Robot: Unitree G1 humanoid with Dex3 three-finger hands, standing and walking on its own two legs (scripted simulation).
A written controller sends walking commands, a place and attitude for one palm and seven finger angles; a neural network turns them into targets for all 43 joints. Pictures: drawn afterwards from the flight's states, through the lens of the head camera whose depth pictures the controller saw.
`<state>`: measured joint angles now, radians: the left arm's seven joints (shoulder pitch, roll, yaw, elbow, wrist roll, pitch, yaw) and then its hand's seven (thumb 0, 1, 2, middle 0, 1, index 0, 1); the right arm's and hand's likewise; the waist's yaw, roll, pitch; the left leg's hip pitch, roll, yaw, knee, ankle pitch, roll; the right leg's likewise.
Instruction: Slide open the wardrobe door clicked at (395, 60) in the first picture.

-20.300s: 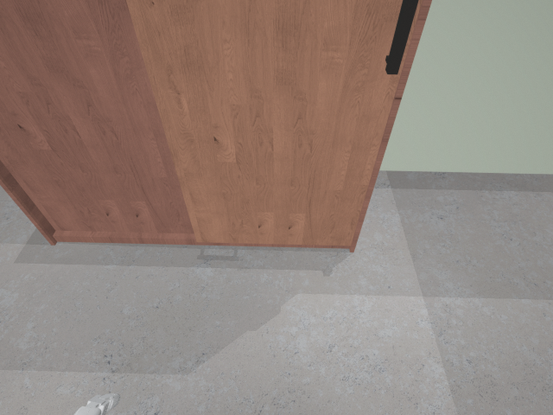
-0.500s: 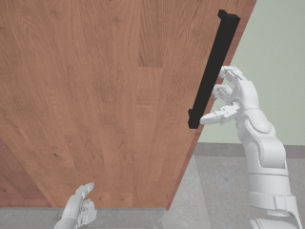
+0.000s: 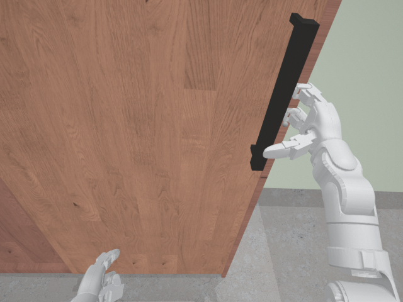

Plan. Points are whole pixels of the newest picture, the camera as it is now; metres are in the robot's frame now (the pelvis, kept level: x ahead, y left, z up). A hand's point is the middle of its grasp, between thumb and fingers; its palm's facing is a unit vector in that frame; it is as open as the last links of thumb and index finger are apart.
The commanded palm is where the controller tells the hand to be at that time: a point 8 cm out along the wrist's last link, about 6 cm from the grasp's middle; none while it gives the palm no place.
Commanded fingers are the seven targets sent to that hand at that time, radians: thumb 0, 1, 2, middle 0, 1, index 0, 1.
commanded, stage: slide the fingers in behind the handle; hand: right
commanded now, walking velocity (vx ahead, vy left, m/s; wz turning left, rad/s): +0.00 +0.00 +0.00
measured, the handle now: (273, 103) +0.42 -0.10 +0.24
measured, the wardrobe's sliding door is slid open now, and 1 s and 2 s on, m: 0.00 0.00 0.00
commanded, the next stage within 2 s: grip the handle and tug to test in 1.62 s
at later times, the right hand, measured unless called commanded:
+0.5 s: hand (279, 125) +0.36 -0.10 +0.23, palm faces -0.05 +1.00 -0.03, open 14.0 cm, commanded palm +0.33 -0.15 +0.23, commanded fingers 0.00 0.50 -0.30 0.30 1.20 0.30 1.20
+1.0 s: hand (268, 127) +0.35 -0.08 +0.23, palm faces -0.07 +1.00 -0.03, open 14.1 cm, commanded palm +0.33 -0.14 +0.23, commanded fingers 0.00 0.50 -0.30 0.30 1.20 0.30 1.20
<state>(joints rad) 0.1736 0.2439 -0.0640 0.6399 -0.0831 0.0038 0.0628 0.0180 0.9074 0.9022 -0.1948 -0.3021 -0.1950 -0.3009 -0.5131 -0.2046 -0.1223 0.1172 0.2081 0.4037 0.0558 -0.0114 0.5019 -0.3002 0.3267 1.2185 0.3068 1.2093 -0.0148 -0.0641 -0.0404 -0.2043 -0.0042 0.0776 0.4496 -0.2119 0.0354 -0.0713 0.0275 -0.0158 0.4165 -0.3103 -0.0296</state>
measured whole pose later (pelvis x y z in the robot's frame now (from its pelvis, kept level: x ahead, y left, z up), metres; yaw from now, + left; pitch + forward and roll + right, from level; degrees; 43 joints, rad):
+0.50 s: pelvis +0.00 +0.01 +0.00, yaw +0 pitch -2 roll +0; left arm 0.15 0.23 -0.07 0.63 -0.08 0.01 0.06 0.02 0.91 0.90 -0.20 -0.30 -0.20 -0.30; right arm -0.50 -0.19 -0.11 0.09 0.21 0.42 0.03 -0.01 0.50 -0.30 0.30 1.20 0.30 1.20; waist -0.01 -0.07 -0.04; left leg -0.20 -0.01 0.08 0.44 -0.20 0.04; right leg -0.07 0.02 -0.02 0.41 -0.30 -0.02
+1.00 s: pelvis -0.01 +0.00 +0.00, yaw +0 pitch -3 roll +0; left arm 0.13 0.23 -0.07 0.64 -0.08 0.02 0.05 0.02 0.91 0.90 -0.19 -0.30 -0.19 -0.30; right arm -0.51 -0.14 -0.04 0.06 0.19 0.44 -0.03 -0.01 0.50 -0.30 0.30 1.20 0.28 1.20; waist -0.02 -0.06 -0.03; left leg -0.19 -0.01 0.08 0.44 -0.20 0.04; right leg -0.07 0.02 -0.01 0.42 -0.30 -0.03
